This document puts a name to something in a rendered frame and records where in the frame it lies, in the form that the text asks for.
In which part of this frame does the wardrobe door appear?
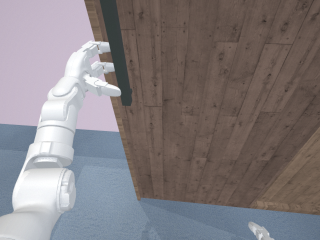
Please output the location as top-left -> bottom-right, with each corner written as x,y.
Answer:
93,0 -> 320,209
257,127 -> 320,207

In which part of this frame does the left robot forearm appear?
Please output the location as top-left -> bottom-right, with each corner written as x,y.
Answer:
12,76 -> 86,210

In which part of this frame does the handle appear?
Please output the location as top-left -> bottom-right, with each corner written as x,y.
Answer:
99,0 -> 133,106

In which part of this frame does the robot right hand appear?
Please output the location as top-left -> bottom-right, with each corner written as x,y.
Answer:
248,221 -> 274,240

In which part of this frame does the left robot upper arm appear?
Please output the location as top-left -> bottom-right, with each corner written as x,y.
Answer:
0,168 -> 76,240

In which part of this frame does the robot left hand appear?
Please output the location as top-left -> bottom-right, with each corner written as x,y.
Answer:
64,40 -> 121,97

